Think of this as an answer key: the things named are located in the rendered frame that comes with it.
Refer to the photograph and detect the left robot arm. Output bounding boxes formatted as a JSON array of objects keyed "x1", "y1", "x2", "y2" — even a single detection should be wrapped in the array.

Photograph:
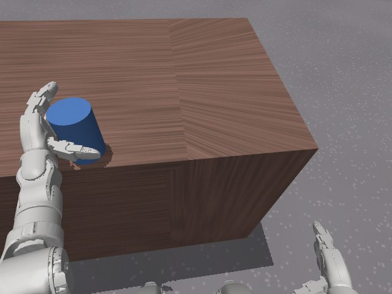
[{"x1": 0, "y1": 149, "x2": 74, "y2": 294}]

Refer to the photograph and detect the right robot hand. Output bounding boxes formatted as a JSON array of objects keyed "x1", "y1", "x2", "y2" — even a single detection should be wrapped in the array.
[{"x1": 291, "y1": 221, "x2": 353, "y2": 294}]

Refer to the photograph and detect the left robot hand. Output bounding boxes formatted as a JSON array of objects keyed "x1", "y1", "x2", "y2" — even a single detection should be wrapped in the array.
[{"x1": 20, "y1": 81, "x2": 101, "y2": 162}]

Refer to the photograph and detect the can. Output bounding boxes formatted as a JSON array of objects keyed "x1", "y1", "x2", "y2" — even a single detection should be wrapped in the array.
[{"x1": 46, "y1": 97, "x2": 106, "y2": 165}]

